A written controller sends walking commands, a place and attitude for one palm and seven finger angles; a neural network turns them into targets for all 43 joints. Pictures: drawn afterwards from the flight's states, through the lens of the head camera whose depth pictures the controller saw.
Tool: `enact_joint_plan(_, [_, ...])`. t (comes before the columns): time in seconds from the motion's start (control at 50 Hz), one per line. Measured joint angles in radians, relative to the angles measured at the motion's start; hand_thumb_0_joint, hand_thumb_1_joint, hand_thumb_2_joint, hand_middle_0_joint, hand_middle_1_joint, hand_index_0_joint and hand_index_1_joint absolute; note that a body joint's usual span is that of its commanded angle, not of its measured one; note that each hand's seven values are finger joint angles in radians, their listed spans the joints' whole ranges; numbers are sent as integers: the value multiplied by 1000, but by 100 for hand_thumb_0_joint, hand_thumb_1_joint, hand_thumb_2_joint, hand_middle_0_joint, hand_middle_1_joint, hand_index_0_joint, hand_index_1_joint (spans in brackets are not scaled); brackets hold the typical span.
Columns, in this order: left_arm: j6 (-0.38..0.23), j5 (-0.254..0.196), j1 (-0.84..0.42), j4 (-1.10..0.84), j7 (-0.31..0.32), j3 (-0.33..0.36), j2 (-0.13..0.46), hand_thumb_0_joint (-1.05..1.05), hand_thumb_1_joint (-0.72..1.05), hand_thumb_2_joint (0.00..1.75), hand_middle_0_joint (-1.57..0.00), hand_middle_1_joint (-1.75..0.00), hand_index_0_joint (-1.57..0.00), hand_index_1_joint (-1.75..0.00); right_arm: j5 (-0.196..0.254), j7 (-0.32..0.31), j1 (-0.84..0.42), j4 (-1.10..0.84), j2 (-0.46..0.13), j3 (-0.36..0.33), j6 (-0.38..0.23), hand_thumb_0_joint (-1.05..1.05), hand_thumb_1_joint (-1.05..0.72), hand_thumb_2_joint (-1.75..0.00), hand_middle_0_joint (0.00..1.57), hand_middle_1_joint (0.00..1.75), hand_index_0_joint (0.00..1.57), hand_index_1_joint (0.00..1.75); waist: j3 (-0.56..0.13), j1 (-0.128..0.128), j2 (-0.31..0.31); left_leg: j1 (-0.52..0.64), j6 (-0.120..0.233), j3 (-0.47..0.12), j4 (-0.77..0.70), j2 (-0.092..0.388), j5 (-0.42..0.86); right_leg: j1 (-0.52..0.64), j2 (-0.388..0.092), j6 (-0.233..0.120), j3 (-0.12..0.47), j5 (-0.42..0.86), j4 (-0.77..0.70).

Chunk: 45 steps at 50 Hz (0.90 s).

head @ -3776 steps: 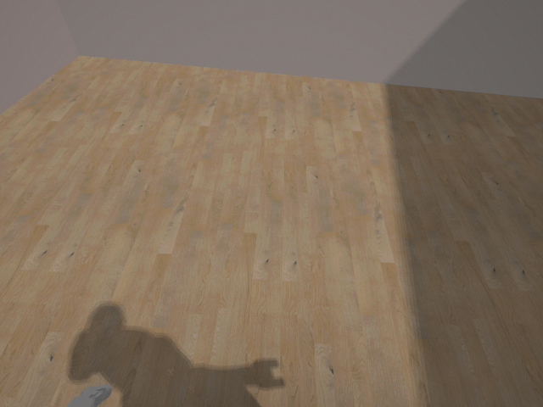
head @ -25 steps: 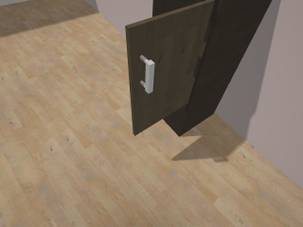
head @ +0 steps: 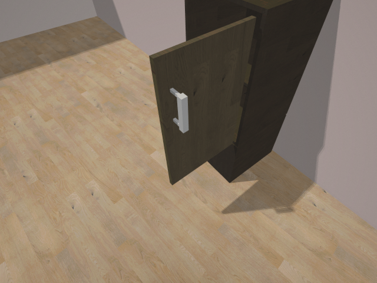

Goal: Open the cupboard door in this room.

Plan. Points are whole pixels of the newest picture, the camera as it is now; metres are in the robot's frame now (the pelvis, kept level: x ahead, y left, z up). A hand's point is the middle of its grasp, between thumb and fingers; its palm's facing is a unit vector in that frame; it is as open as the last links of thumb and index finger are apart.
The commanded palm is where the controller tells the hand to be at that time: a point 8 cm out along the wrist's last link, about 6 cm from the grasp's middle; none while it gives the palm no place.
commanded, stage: let the arm hang, fingers relaxed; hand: left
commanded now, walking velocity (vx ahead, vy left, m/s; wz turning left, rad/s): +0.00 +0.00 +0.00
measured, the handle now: (178, 110) +0.56 +0.06 +0.03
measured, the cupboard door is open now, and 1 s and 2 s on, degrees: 91 91 91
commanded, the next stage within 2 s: look to check the result in 0.16 s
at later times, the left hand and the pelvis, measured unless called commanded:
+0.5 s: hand out of the picture +0.08 +0.22 -0.16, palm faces -0.02 -0.95 -0.30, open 7.4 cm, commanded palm none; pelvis +0.02 -0.01 +0.00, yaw +0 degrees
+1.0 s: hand out of the picture +0.09 +0.21 -0.16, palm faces -0.03 -0.96 -0.28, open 7.4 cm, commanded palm none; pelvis +0.03 -0.01 +0.00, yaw -1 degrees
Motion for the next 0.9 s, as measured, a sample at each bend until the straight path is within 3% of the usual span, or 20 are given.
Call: enact_joint_plan(0.9, [-8,-4,29,22,5,-6,-11,1,91,90,-21,-30,-20,-30,3,-11,-12,15,0,5,0,1,-90,-90,20,30,20,30,-1,0,-14,70,-11,5,-59,19,-19,69,21,-7,5,-12,-64])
